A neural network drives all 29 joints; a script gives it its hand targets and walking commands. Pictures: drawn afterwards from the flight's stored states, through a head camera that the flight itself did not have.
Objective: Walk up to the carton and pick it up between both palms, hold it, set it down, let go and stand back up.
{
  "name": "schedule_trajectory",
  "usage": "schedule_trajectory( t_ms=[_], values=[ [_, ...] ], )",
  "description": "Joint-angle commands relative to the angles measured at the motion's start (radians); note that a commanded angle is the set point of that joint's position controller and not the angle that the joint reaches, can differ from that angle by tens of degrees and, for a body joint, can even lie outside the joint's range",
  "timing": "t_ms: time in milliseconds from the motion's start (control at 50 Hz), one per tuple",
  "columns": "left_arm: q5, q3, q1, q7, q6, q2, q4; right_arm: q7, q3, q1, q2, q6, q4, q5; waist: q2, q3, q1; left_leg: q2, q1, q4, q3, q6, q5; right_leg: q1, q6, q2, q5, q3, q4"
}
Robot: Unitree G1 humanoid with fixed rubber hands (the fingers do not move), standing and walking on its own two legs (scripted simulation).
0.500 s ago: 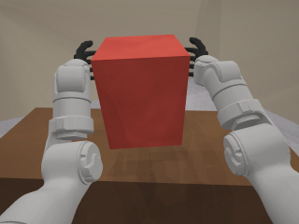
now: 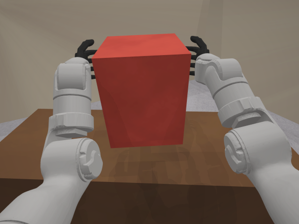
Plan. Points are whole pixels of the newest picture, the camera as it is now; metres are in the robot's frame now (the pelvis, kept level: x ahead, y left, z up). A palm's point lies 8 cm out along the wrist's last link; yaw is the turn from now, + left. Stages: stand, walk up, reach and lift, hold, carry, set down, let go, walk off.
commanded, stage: hold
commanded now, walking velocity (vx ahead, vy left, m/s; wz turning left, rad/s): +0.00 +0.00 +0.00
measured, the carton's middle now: (143, 88) +0.41 +0.01 +0.26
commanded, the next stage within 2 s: none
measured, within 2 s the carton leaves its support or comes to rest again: neither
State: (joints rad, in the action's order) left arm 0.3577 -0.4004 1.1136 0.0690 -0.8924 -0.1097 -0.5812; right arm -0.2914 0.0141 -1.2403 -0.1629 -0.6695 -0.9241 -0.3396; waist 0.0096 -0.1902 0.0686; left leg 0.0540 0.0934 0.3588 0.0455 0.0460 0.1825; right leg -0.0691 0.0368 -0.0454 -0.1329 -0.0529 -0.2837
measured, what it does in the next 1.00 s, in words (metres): stands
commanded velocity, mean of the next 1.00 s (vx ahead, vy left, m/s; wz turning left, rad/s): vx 0.00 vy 0.00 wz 0.00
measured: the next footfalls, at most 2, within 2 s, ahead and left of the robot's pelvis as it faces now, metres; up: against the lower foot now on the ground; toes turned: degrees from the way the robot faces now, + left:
none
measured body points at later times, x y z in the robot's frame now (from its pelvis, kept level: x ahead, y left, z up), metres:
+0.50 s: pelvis +0.00 +0.00 +0.00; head -0.11 +0.02 +0.44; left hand +0.38 +0.16 +0.33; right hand +0.38 -0.14 +0.34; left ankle +0.01 +0.15 -0.75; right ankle +0.02 -0.09 -0.75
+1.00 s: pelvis +0.00 +0.00 +0.00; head -0.10 +0.01 +0.44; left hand +0.38 +0.16 +0.33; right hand +0.38 -0.14 +0.34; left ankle +0.01 +0.15 -0.75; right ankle +0.02 -0.09 -0.75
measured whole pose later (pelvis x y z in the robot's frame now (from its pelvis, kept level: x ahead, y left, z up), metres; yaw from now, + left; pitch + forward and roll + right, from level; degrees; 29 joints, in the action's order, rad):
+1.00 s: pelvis +0.00 +0.00 +0.00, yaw +0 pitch -5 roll -1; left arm 0.36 -0.38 1.06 0.07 -0.91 -0.09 -0.50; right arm -0.30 0.05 -1.20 -0.17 -0.67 -0.88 -0.37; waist 0.01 -0.18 0.08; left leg 0.05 0.08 0.37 0.04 0.05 0.19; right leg -0.05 0.03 -0.05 -0.13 -0.05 -0.28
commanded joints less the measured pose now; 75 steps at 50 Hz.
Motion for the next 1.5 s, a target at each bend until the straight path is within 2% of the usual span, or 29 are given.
schedule_trajectory(
  t_ms=[0,60,80,120,160,220,300,320,380,400,460,480,600,640,680,700,740,760,840,920,960,1000,1080,1160,1180,1320,1340,1420,1480],
  values=[
    [-0.230,0.248,0.664,0.178,0.077,0.499,0.109,0.152,0.081,-0.696,0.526,0.058,0.293,-0.162,0.029,-0.261,0.017,-0.086,0.026,-0.039,-0.027,-0.007,-0.164,0.146,-0.057,-0.025,0.116,0.069,0.027],
    [-0.229,0.254,0.631,0.182,0.069,0.488,0.146,0.142,0.112,-0.675,0.537,0.054,0.324,-0.175,0.023,-0.270,0.009,-0.091,0.024,-0.029,-0.033,-0.004,-0.211,0.175,-0.060,-0.031,0.165,0.069,0.014],
    [-0.237,0.272,0.643,0.184,0.065,0.517,0.144,0.139,0.084,-0.685,0.521,0.056,0.326,-0.175,0.033,-0.266,0.043,-0.085,0.012,-0.033,-0.023,0.004,-0.186,0.168,-0.059,-0.027,0.159,0.065,0.017],
    [-0.235,0.266,0.660,0.180,0.069,0.515,0.152,0.145,0.103,-0.690,0.544,0.057,0.331,-0.175,0.023,-0.259,0.020,-0.087,0.016,-0.038,-0.025,-0.004,-0.186,0.170,-0.061,-0.027,0.137,0.063,0.020],
    [-0.243,0.285,0.664,0.183,0.067,0.528,0.144,0.142,0.077,-0.686,0.514,0.055,0.325,-0.166,0.036,-0.243,0.049,-0.083,0.020,-0.043,-0.022,0.005,-0.156,0.141,-0.058,-0.025,0.109,0.064,0.026],
    [-0.230,0.269,0.664,0.178,0.067,0.513,0.159,0.150,0.120,-0.715,0.545,0.061,0.353,-0.174,0.027,-0.231,0.007,-0.088,0.027,-0.039,-0.029,-0.004,-0.175,0.153,-0.060,-0.029,0.113,0.059,0.023],
    [-0.242,0.290,0.676,0.170,0.072,0.536,0.157,0.148,0.099,-0.702,0.540,0.062,0.335,-0.171,0.044,-0.240,0.027,-0.080,0.026,-0.047,-0.021,0.002,-0.172,0.148,-0.058,-0.031,0.103,0.059,0.018],
    [-0.234,0.272,0.670,0.164,0.072,0.528,0.152,0.153,0.119,-0.729,0.559,0.069,0.352,-0.174,0.034,-0.251,-0.001,-0.081,0.033,-0.049,-0.028,-0.010,-0.158,0.149,-0.058,-0.031,0.090,0.062,0.022],
    [-0.239,0.261,0.654,0.162,0.073,0.511,0.158,0.152,0.133,-0.723,0.567,0.066,0.387,-0.188,0.018,-0.291,-0.011,-0.092,0.027,-0.043,-0.035,-0.015,-0.183,0.183,-0.060,-0.038,0.120,0.061,0.016],
    [-0.248,0.282,0.658,0.159,0.074,0.523,0.164,0.154,0.119,-0.710,0.547,0.068,0.369,-0.186,0.022,-0.295,0.016,-0.088,0.016,-0.037,-0.027,-0.008,-0.184,0.169,-0.061,-0.040,0.127,0.058,0.015],
    [-0.232,0.260,0.680,0.168,0.071,0.519,0.112,0.160,0.094,-0.703,0.541,0.056,0.300,-0.160,0.025,-0.213,0.013,-0.077,0.040,-0.064,-0.022,-0.009,-0.099,0.124,-0.054,-0.035,0.035,0.056,0.029],
    [-0.232,0.251,0.665,0.169,0.070,0.512,0.105,0.159,0.091,-0.718,0.539,0.057,0.315,-0.160,0.022,-0.225,-0.001,-0.074,0.044,-0.064,-0.029,-0.009,-0.122,0.135,-0.053,-0.035,0.054,0.060,0.024],
    [-0.227,0.276,0.673,0.168,0.069,0.529,0.158,0.154,0.112,-0.707,0.544,0.062,0.333,-0.181,0.039,-0.263,0.013,-0.083,0.012,-0.037,-0.023,0.004,-0.198,0.162,-0.058,-0.033,0.129,0.059,0.019],
    [-0.246,0.310,0.690,0.179,0.069,0.539,0.160,0.152,0.071,-0.671,0.511,0.051,0.286,-0.158,0.048,-0.227,0.062,-0.074,0.027,-0.046,-0.019,0.013,-0.143,0.144,-0.051,-0.033,0.096,0.063,0.019],
    [-0.238,0.285,0.663,0.181,0.063,0.532,0.140,0.158,0.093,-0.700,0.529,0.053,0.315,-0.165,0.049,-0.227,0.023,-0.075,0.031,-0.053,-0.026,0.006,-0.148,0.151,-0.049,-0.029,0.086,0.063,0.021],
    [-0.240,0.277,0.657,0.182,0.065,0.528,0.111,0.154,0.076,-0.703,0.517,0.059,0.318,-0.154,0.031,-0.219,0.034,-0.071,0.032,-0.054,-0.024,0.001,-0.139,0.144,-0.053,-0.027,0.086,0.066,0.024],
    [-0.230,0.275,0.675,0.177,0.070,0.522,0.160,0.155,0.103,-0.706,0.553,0.060,0.315,-0.174,0.046,-0.252,0.005,-0.084,0.036,-0.039,-0.028,0.001,-0.196,0.178,-0.051,-0.029,0.148,0.069,0.010],
    [-0.246,0.292,0.662,0.177,0.070,0.530,0.189,0.152,0.114,-0.675,0.540,0.060,0.344,-0.186,0.046,-0.270,0.021,-0.085,0.017,-0.029,-0.028,0.011,-0.225,0.186,-0.053,-0.034,0.177,0.064,0.001],
    [-0.218,0.266,0.667,0.169,0.066,0.508,0.164,0.156,0.123,-0.710,0.548,0.060,0.342,-0.189,0.041,-0.259,-0.003,-0.091,0.024,-0.032,-0.030,-0.003,-0.189,0.169,-0.059,-0.032,0.125,0.064,0.016],
    [-0.247,0.309,0.641,0.166,0.066,0.535,0.196,0.147,0.121,-0.681,0.543,0.064,0.372,-0.184,0.056,-0.269,0.029,-0.085,0.006,-0.026,-0.029,0.012,-0.225,0.175,-0.059,-0.035,0.172,0.059,0.012],
    [-0.220,0.270,0.626,0.165,0.058,0.517,0.177,0.151,0.144,-0.687,0.550,0.055,0.381,-0.191,0.000,-0.250,0.003,-0.086,0.004,-0.030,-0.024,-0.004,-0.219,0.162,-0.063,-0.037,0.177,0.060,0.013],
    [-0.226,0.277,0.632,0.173,0.059,0.507,0.176,0.145,0.130,-0.682,0.536,0.054,0.365,-0.185,0.010,-0.252,0.021,-0.088,0.004,-0.029,-0.023,-0.007,-0.200,0.155,-0.060,-0.031,0.154,0.064,0.020],
    [-0.216,0.254,0.644,0.179,0.062,0.514,0.144,0.150,0.106,-0.714,0.559,0.059,0.355,-0.165,0.010,-0.216,-0.003,-0.086,0.046,-0.057,-0.031,-0.014,-0.138,0.162,-0.060,-0.032,0.083,0.060,0.021],
    [-0.252,0.297,0.691,0.171,0.072,0.539,0.162,0.155,0.092,-0.699,0.538,0.059,0.340,-0.168,0.065,-0.260,0.033,-0.082,0.042,-0.047,-0.025,0.002,-0.149,0.159,-0.052,-0.033,0.115,0.060,0.006],
    [-0.234,0.268,0.666,0.171,0.066,0.514,0.152,0.158,0.107,-0.700,0.551,0.054,0.334,-0.172,0.028,-0.247,0.004,-0.084,0.048,-0.051,-0.035,-0.010,-0.143,0.159,-0.055,-0.038,0.091,0.060,0.013],
    [-0.237,0.266,0.714,0.180,0.076,0.507,0.110,0.158,0.064,-0.716,0.530,0.055,0.276,-0.140,0.043,-0.217,0.026,-0.080,0.070,-0.058,-0.024,-0.009,-0.084,0.133,-0.052,-0.025,0.043,0.067,0.024],
    [-0.235,0.259,0.685,0.175,0.076,0.509,0.117,0.159,0.098,-0.751,0.555,0.063,0.323,-0.159,0.026,-0.248,0.000,-0.081,0.066,-0.055,-0.027,-0.015,-0.120,0.160,-0.055,-0.033,0.070,0.061,0.014],
    [-0.223,0.230,0.666,0.172,0.076,0.484,0.084,0.156,0.087,-0.738,0.530,0.065,0.325,-0.161,0.022,-0.255,0.001,-0.086,0.059,-0.039,-0.026,-0.019,-0.140,0.157,-0.054,-0.034,0.081,0.070,0.019],
    [-0.225,0.256,0.710,0.179,0.080,0.503,0.106,0.156,0.065,-0.703,0.528,0.053,0.266,-0.143,0.043,-0.231,0.026,-0.083,0.063,-0.053,-0.024,-0.006,-0.110,0.137,-0.053,-0.026,0.057,0.067,0.020]
  ],
)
